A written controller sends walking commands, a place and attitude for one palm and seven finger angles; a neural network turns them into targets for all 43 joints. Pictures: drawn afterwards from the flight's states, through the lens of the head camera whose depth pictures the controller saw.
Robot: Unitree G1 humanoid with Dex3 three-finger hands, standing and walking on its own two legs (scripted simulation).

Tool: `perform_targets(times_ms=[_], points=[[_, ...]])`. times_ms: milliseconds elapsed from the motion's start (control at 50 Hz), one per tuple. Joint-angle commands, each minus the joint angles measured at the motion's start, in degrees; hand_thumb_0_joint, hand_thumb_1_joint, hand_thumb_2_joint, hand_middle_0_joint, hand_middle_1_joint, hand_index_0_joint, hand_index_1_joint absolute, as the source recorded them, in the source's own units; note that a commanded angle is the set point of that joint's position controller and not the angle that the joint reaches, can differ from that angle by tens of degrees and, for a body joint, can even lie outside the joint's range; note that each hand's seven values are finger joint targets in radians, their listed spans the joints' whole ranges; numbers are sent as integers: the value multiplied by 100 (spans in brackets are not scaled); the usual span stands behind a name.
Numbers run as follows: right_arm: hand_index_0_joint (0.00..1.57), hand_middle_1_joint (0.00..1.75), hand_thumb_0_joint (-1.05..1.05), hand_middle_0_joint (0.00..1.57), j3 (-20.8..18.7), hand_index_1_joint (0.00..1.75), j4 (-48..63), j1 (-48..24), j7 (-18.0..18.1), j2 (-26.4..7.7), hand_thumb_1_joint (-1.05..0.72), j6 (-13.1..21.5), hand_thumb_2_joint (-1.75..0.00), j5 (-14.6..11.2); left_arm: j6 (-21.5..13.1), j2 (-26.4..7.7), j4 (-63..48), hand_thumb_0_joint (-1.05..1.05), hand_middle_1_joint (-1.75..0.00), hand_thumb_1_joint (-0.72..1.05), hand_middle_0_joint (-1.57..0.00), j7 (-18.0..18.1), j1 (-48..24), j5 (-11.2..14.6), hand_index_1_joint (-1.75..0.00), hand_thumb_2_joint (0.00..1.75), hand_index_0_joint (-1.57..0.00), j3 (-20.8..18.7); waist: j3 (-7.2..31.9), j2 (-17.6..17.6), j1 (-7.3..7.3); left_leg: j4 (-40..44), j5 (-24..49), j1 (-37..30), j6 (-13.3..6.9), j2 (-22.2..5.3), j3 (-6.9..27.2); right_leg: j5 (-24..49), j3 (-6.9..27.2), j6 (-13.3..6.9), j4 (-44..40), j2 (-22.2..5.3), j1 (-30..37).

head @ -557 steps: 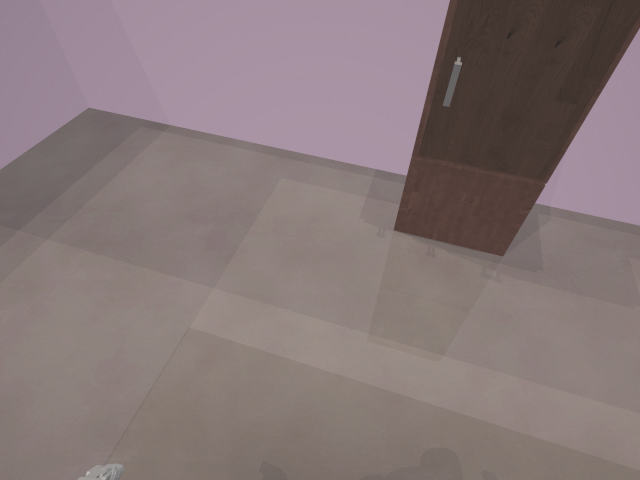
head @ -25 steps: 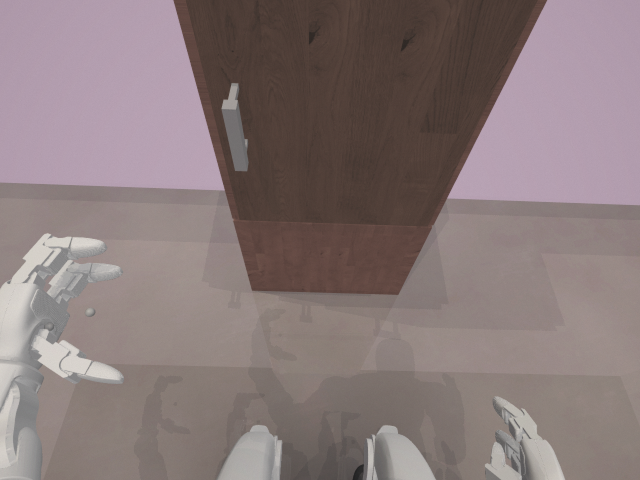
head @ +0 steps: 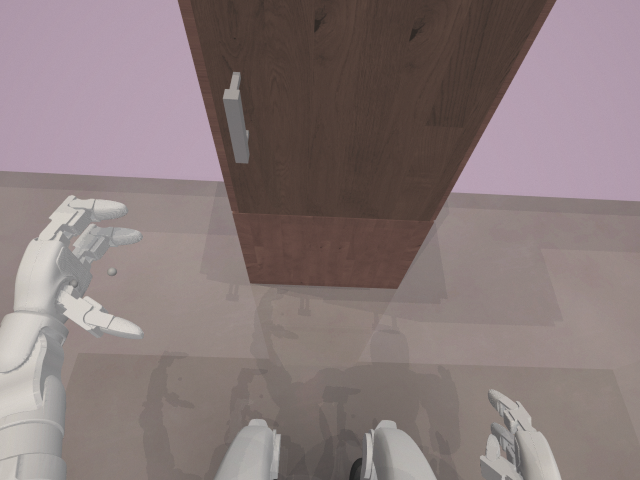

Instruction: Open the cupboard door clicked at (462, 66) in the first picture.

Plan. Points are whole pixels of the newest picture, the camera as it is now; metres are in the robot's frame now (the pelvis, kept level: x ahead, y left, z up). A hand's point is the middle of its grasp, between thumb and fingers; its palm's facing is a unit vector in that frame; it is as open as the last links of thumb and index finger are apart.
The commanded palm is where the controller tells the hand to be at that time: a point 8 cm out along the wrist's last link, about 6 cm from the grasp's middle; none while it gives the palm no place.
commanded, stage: move the hooked fingers beside the handle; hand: left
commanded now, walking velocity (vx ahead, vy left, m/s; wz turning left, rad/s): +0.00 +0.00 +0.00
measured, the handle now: (239, 119) +0.60 +0.16 +0.04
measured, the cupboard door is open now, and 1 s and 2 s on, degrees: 0 0 0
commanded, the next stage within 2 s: none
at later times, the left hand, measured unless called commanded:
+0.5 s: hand (153, 214) +0.42 +0.24 +0.04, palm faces +0.03 -1.00 -0.03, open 14.0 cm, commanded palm +0.40 +0.28 +0.04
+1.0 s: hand (179, 165) +0.50 +0.22 +0.04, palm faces +0.04 -1.00 -0.03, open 14.0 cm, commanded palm +0.49 +0.26 +0.04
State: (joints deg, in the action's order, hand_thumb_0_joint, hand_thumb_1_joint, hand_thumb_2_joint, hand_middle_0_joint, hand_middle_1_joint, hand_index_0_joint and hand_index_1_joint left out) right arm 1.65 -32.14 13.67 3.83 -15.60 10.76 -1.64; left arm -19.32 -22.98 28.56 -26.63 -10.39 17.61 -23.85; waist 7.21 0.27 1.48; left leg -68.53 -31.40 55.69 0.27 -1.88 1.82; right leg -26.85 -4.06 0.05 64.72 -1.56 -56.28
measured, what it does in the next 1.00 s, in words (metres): stands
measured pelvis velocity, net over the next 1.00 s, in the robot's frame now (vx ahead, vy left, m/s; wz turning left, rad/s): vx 0.00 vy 0.00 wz -0.03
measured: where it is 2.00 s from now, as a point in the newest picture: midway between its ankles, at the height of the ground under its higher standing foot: outside the picture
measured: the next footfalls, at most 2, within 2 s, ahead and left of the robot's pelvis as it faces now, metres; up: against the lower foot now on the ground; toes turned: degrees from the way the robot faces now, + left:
none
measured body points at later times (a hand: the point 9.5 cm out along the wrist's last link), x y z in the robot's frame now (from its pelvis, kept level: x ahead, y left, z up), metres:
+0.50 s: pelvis +0.00 +0.00 +0.00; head +0.12 +0.01 +0.43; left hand +0.41 +0.29 +0.05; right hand +0.09 -0.27 -0.11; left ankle +0.01 +0.12 -0.64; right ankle +0.04 -0.13 -0.64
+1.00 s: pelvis +0.00 +0.00 -0.02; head +0.15 +0.02 +0.41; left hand +0.49 +0.28 +0.05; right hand +0.02 -0.27 -0.13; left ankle +0.01 +0.12 -0.64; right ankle +0.04 -0.13 -0.64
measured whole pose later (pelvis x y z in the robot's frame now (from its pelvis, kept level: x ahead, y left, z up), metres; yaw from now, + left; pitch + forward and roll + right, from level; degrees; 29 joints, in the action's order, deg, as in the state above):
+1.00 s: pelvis +0.00 +0.00 -0.02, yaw -2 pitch +26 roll -3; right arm 2.2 -35.4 19.0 1.3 -15.9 -0.6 0.5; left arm -23.7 -33.2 63.8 -19.2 -48.0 6.4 -28.4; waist 6.6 0.8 9.2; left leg -71.6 -31.5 66.0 0.2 -3.0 0.9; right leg -26.0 -3.0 0.1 67.4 -0.4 -67.1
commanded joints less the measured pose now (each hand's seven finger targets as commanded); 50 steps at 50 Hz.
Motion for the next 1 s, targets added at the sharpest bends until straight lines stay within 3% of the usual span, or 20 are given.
perform_targets(times_ms=[0,120,140,260,320,360,400,480,500,560,620,660,700,720,740,780,800,880,920,980], points=[[20,30,0,20,-389,30,649,341,36,-877,-90,152,-90,2,-377,-1289,-1017,0,-120,-50,-30,140,-1171,43,-120,30,-30,-339,2098,644,12,1170,2056,-1303,-53,145,39,1285,111,-140,-762,198,1321],[20,30,0,20,-400,30,564,463,-4,-892,-90,-26,-90,13,-393,-1245,-518,0,-120,-50,-30,378,-1789,-136,-120,30,-30,-256,1984,378,143,1152,1745,-1028,-88,146,-17,1152,158,-106,-803,193,1285],[20,30,0,20,-401,30,537,487,9,-915,-90,-48,-90,22,-450,-1445,-519,0,-120,-50,-30,408,-1992,-152,-120,30,-30,-391,2012,377,143,1102,1771,-980,-101,144,-15,1181,181,-125,-778,204,1315],[20,30,0,20,-425,30,409,670,-20,-887,-90,-190,-90,56,-675,-1540,-330,0,-120,-50,-30,422,-2398,-268,-120,30,-30,-409,2512,600,131,1061,2335,-1302,-71,110,-9,1631,196,-134,-681,217,1431],[20,30,0,20,-418,30,321,690,-43,-892,-90,-273,-90,44,-632,-1389,135,0,-120,-50,-30,445,-2719,-323,-120,30,-30,-235,2167,491,257,1072,2032,-1071,-89,112,-31,1445,195,-108,-747,208,1273],[20,30,0,20,-419,30,281,759,-35,-929,-90,-338,-90,32,-626,-1496,392,0,-120,-50,-30,458,-3003,-370,-120,30,-30,-288,2178,336,296,1043,1915,-970,-116,112,-37,1388,216,-109,-746,220,1238],[20,30,0,20,-432,30,264,804,-39,-931,-90,-383,-90,48,-659,-1660,503,0,-120,-50,-30,508,-3189,-441,-120,30,-30,-398,2288,457,244,1044,1883,-981,-105,118,-37,1341,222,-116,-724,204,1253],[20,30,0,20,-414,30,186,896,-52,-939,-90,-481,-90,85,-784,-1886,777,0,-120,-50,-30,589,-3703,-543,-120,30,-30,-503,2436,471,299,969,1944,-946,-118,116,-27,1426,249,-114,-681,212,1261],[20,30,0,20,-410,30,167,906,-56,-922,-90,-504,-90,82,-794,-1736,899,0,-120,-50,-30,590,-3873,-572,-120,30,-30,-354,2425,439,385,921,1900,-904,-144,124,-52,1425,273,-95,-687,217,1200],[20,30,0,20,-398,30,115,984,-75,-937,-90,-573,-90,107,-843,-1796,1171,0,-120,-50,-30,604,-4273,-656,-120,30,-30,-324,2476,627,431,877,1935,-950,-138,114,-37,1422,262,-108,-644,215,1045],[20,30,0,20,-385,30,53,1055,-81,-950,-90,-657,-90,123,-836,-1928,1568,0,-120,-50,-30,627,-4712,-737,-120,30,-30,-348,2474,478,535,788,1830,-742,-168,113,-28,1399,289,-77,-619,212,1018],[20,30,0,20,-378,30,63,1117,-91,-975,-90,-709,-90,138,-868,-2118,1699,0,-120,-50,-30,631,-4816,-791,-120,30,-30,-464,2640,672,489,770,1934,-842,-150,111,-14,1442,289,-99,-578,226,990],[20,30,0,20,-380,30,58,1172,-104,-993,-90,-773,-90,164,-888,-2325,1757,0,-120,-50,-30,646,-4961,-827,-120,30,-30,-599,2787,572,501,718,2057,-818,-165,100,-6,1571,296,-84,-537,227,1074],[20,30,0,20,-376,30,80,1171,-117,-984,-90,-803,-90,173,-896,-2248,1773,0,-120,-50,-30,650,-4973,-857,-120,30,-30,-523,2864,638,503,708,2092,-838,-160,106,0,1580,293,-85,-519,225,1050],[20,30,0,20,-365,30,73,1194,-131,-963,-90,-819,-90,178,-890,-2096,1870,0,-120,-50,-30,644,-5151,-855,-120,30,-30,-382,2770,756,606,670,2121,-867,-174,101,-3,1586,283,-92,-511,240,879],[20,30,0,20,-364,30,22,1277,-131,-1032,-90,-897,-90,186,-853,-2487,2135,0,-120,-50,-30,678,-5246,-898,-120,30,-30,-664,2717,494,619,647,2028,-689,-180,75,27,1542,283,-65,-517,251,930],[20,30,0,20,-342,30,50,1278,-138,-1014,-90,-922,-90,184,-829,-2390,2222,0,-120,-50,-30,668,-5321,-925,-120,30,-30,-550,2679,610,643,645,1991,-615,-187,94,2,1541,302,-65,-521,246,923],[20,30,0,20,-343,30,26,1391,-150,-1044,-90,-1009,-90,224,-879,-2651,2193,0,-120,-50,-30,699,-5713,-1009,-120,30,-30,-665,3057,814,688,562,2201,-798,-185,79,40,1650,298,-67,-454,259,870],[20,30,0,20,-314,30,-14,1403,-165,-1045,-90,-1049,-90,234,-848,-2587,2374,0,-120,-50,-30,709,-5938,-1048,-120,30,-30,-554,2852,788,795,539,2050,-685,-187,63,62,1498,283,-58,-471,266,701],[20,30,0,20,-298,30,-51,1493,-171,-1078,-90,-1105,-90,252,-810,-2725,2542,0,-120,-50,-30,752,-6209,-1101,-120,30,-30,-599,2906,833,877,492,2047,-656,-202,50,86,1470,280,-55,-472,285,618]])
